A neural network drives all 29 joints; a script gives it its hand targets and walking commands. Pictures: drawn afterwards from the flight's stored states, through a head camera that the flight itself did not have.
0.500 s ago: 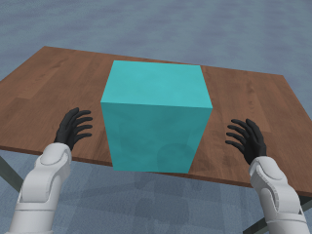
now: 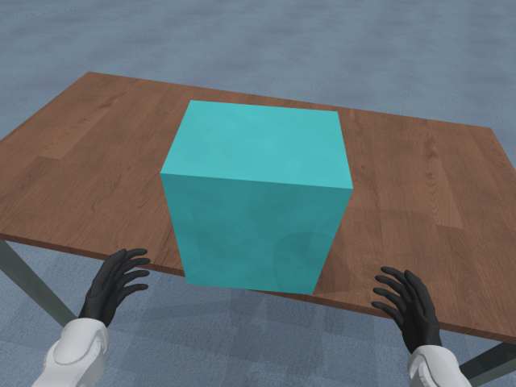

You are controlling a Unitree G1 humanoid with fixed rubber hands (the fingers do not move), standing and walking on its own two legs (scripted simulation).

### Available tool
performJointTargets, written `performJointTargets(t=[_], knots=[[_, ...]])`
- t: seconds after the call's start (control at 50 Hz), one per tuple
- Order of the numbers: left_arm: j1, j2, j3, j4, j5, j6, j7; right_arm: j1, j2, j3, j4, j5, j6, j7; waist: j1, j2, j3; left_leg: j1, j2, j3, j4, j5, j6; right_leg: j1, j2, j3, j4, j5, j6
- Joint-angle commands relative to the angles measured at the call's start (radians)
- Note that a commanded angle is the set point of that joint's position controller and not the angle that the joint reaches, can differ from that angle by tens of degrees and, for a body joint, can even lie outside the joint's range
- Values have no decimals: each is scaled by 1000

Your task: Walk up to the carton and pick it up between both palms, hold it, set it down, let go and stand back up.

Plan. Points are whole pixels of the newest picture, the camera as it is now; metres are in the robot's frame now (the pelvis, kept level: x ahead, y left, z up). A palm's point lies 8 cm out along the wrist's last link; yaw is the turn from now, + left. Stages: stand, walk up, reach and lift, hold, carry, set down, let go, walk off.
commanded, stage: set down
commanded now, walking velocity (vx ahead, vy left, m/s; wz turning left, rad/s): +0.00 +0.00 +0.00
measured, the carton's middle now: (256, 205) +0.40 +0.02 +0.07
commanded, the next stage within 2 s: let go in 1.00 s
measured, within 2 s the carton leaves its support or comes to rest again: neither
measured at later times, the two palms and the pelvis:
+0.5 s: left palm (104, 346) +0.19 +0.23 -0.03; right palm (404, 368) +0.18 -0.21 -0.02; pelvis +0.01 +0.00 +0.00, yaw +1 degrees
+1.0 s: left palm (104, 385) +0.15 +0.24 -0.08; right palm out of the picture +0.16 -0.21 -0.08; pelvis +0.00 +0.01 +0.00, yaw +1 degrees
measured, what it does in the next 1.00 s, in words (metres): stands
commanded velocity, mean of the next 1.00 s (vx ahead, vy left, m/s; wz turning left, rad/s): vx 0.00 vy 0.00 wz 0.00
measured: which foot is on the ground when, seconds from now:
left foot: down 0.00-1.00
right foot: down 0.00-1.00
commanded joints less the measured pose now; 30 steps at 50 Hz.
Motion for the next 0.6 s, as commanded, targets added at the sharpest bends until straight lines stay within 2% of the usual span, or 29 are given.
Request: performJointTargets(t=[0.0,0.02,0.04,0.06,0.08,0.1,0.12,0.14,0.16,0.18,0.2,0.22,0.24,0.26,0.28,0.3,0.32,0.34,0.36,0.4,0.42,0.44,0.46,0.48,0.5,0.52,0.54,0.56,0.58], knots=[[-106,143,54,-123,1,-84,-9,-64,-80,-13,-169,-6,-69,-11,2,-12,-96,89,19,-135,7,133,2,-67,-115,182,-72,134,63],[-176,149,54,-214,-22,-108,1,-122,-89,-45,-269,7,-80,-11,-1,10,-142,56,21,-134,7,138,0,-37,-113,184,-65,131,62],[-54,114,36,-66,8,-103,-8,-7,-66,-2,-126,-19,-74,-10,0,-17,-72,49,17,-138,8,131,-2,-22,-114,188,-68,141,60],[-15,122,63,-43,23,-108,-18,29,-61,7,-97,-9,-80,-10,11,19,-67,99,15,-136,1,175,-4,-41,-113,173,-67,184,58],[-35,104,45,-36,33,-109,-26,15,-72,8,-47,-14,-89,-9,-14,19,-75,132,15,-141,4,181,-12,-75,-110,158,-70,181,55],[-41,114,55,5,44,-115,-34,18,-69,0,-27,-27,-93,-12,-18,12,-38,130,17,-139,14,173,-17,-86,-110,161,-89,151,54],[-34,84,49,23,57,-122,-40,7,-60,26,17,-24,-100,-6,-5,38,-18,132,19,-137,19,198,-18,-89,-105,152,-85,159,43],[-182,161,70,-168,14,-161,-21,-119,-83,-21,-191,-5,-135,-13,0,25,-168,105,14,-131,36,216,-14,-43,-103,155,-70,187,53],[-129,144,28,-141,22,-177,-8,-61,-79,-16,-158,-20,-143,-14,-24,19,-133,109,10,-136,44,188,-13,-48,-105,168,-53,189,52],[20,83,23,31,62,-163,-23,61,-62,15,-3,-49,-147,-10,-32,7,-66,129,14,-142,38,194,-16,-41,-95,146,-60,187,47],[-20,103,34,48,69,-158,-33,30,-66,23,41,-45,-147,-6,-22,45,-69,144,16,-143,28,218,-17,-73,-105,145,-72,197,49],[17,68,23,63,83,-155,-37,51,-67,19,88,-38,-156,-1,-37,59,-50,170,23,-145,39,254,-27,-79,-95,142,-72,213,41],[-2,67,27,89,94,-140,-44,15,-67,42,77,-38,-157,-3,-26,55,-40,167,15,-142,42,270,-31,-78,-97,139,-82,235,47],[-54,95,40,48,79,-141,-39,-34,-89,35,51,-45,-164,-3,-23,27,-60,147,14,-142,50,257,-31,-58,-97,133,-72,230,47],[-47,71,38,54,91,-133,-32,-34,-88,35,70,-52,-166,1,-28,15,-51,137,19,-139,38,224,-28,-31,-91,129,-68,203,44],[-112,130,48,-49,64,-161,-18,-75,-103,3,-38,-49,-193,2,-12,18,-128,111,16,-133,44,230,-27,-36,-83,126,-54,182,51],[-37,68,25,160,112,-142,-24,-2,-85,22,178,-84,-182,15,-22,28,-9,117,18,-136,41,182,-29,-95,-92,133,-74,103,41],[-98,131,62,9,87,-159,-11,-72,-91,13,-15,-57,-202,16,8,11,-124,122,25,-134,27,182,-17,-50,-93,129,-76,102,43],[52,73,26,182,126,-153,-21,69,-73,38,184,-87,-209,20,-17,10,-21,150,17,-136,40,186,-23,-77,-97,133,-77,125,36],[-55,76,44,146,110,-139,-26,-51,-75,30,117,-79,-210,14,-5,-2,-40,154,14,-126,37,163,-17,-84,-113,139,-89,126,48],[-61,80,44,137,115,-144,-26,-26,-64,26,169,-92,-213,12,-10,16,-18,156,8,-127,43,168,-18,-101,-109,133,-85,127,49],[-88,56,26,211,134,-141,-30,-65,-61,36,230,-105,-218,17,-21,31,-15,149,15,-129,48,156,-19,-127,-113,132,-79,94,45],[-90,69,42,237,155,-144,-29,-75,-66,11,278,-118,-222,21,-11,65,-5,143,17,-122,35,133,-27,-136,-109,125,-88,48,33],[-138,69,36,143,133,-163,-18,-122,-62,19,177,-97,-240,25,5,53,-54,137,22,-126,46,151,-26,-115,-110,131,-74,50,33],[-40,56,25,260,156,-170,-14,-25,-52,31,299,-131,-250,32,-9,27,-15,157,24,-125,45,163,-26,-125,-95,116,-67,79,34],[-117,61,28,200,141,-194,-10,-117,-66,16,253,-114,-270,35,-5,42,-69,152,26,-120,52,174,-27,-113,-93,113,-61,79,33],[-69,34,13,357,181,-170,-15,-87,-69,36,410,-150,-261,41,-9,48,-16,143,23,-119,55,149,-27,-131,-95,118,-67,51,27],[-140,75,40,212,143,-199,-6,-141,-70,15,278,-122,-289,39,3,43,-109,125,27,-116,55,167,-22,-78,-93,115,-53,75,35],[-79,26,0,381,184,-180,-8,-91,-80,23,463,-159,-284,46,-18,63,-21,116,28,-120,52,130,-34,-108,-82,106,-53,26,23]])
